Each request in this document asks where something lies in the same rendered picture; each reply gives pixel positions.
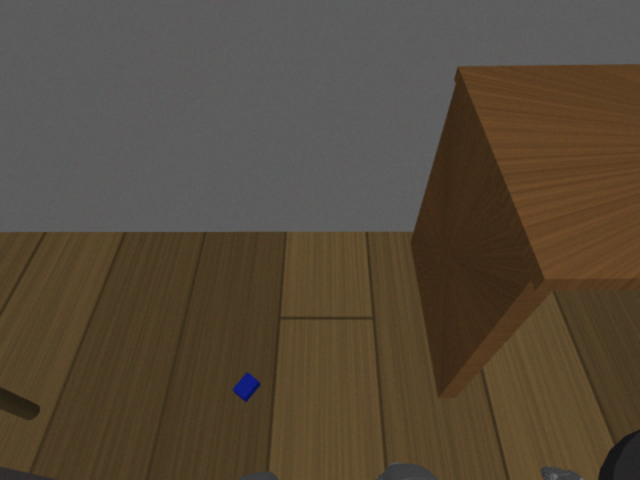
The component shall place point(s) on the desk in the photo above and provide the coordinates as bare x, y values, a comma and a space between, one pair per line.
535, 187

